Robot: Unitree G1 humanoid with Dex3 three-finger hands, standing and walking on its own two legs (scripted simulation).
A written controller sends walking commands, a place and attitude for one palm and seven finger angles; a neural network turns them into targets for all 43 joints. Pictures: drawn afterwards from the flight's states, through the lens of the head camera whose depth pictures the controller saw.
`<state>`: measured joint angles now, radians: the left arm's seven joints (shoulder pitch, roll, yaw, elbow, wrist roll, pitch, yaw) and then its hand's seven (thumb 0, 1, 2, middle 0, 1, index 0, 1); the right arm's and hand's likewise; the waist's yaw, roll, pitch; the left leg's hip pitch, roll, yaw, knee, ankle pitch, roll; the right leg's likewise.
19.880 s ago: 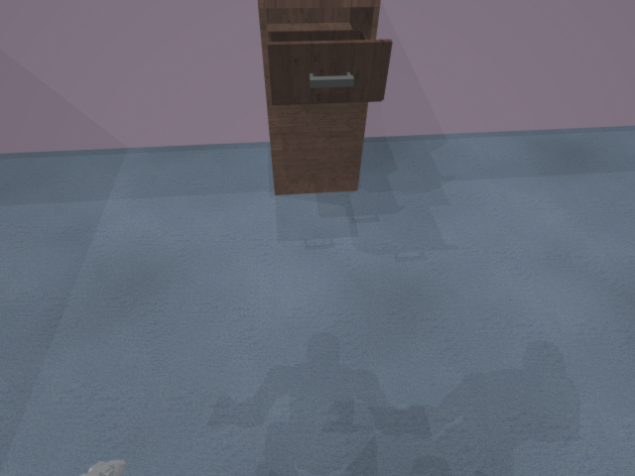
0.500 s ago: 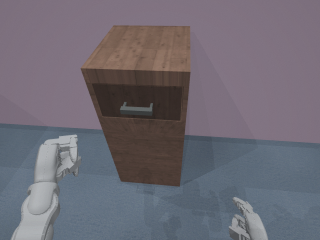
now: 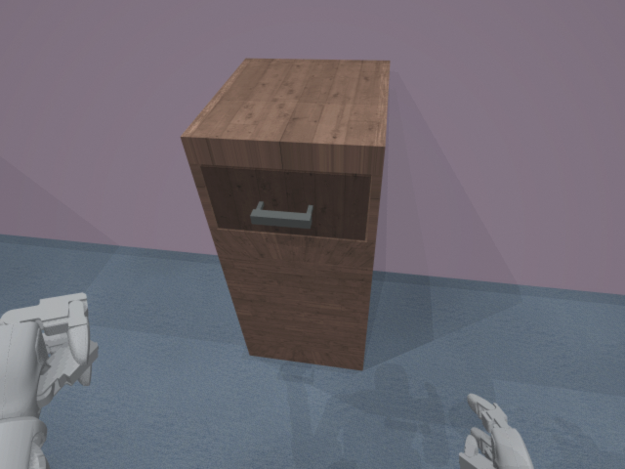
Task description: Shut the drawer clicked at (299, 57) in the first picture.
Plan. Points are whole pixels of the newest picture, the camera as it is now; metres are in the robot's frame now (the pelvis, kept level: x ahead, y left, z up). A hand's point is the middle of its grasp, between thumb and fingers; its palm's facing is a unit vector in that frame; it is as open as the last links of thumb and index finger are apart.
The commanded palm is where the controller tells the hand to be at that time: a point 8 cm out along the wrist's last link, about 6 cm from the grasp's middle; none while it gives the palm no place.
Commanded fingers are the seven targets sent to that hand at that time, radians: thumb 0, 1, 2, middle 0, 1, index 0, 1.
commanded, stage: step back with the hand held close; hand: left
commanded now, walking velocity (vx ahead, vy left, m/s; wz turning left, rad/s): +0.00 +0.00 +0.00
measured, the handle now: (283, 213) +0.63 +0.16 -0.05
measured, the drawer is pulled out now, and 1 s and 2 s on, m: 0.00 0.00 0.00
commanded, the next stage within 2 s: stop stepping back and stand still in 1.48 s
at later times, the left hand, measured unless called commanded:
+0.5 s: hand (86, 362) +0.17 +0.25 +0.14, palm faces +0.28 -0.83 -0.49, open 3.3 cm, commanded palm +0.11 +0.29 +0.17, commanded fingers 0.00 0.90 0.90 -1.40 -1.60 -1.40 -1.60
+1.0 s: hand (6, 423) +0.10 +0.27 +0.16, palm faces +0.36 -0.81 -0.47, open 3.3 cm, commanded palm +0.03 +0.32 +0.17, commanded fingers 0.00 0.90 0.90 -1.40 -1.60 -1.40 -1.60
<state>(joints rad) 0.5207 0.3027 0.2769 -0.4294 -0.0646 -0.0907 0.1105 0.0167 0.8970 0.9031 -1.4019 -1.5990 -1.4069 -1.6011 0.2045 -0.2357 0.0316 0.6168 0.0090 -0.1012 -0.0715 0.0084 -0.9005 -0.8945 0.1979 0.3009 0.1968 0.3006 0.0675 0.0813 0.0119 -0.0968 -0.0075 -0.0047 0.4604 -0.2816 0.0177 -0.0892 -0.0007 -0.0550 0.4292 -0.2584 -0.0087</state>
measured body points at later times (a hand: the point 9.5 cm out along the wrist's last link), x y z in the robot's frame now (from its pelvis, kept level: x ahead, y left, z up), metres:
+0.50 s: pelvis -0.02 +0.01 +0.00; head +0.00 +0.01 +0.45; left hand +0.15 +0.29 +0.17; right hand +0.14 -0.24 -0.09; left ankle -0.01 +0.11 -0.74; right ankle -0.01 -0.11 -0.74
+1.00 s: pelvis -0.09 +0.03 -0.01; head -0.06 +0.06 +0.44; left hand +0.08 +0.32 +0.18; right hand +0.07 -0.21 -0.08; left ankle -0.01 +0.11 -0.74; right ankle -0.08 -0.11 -0.72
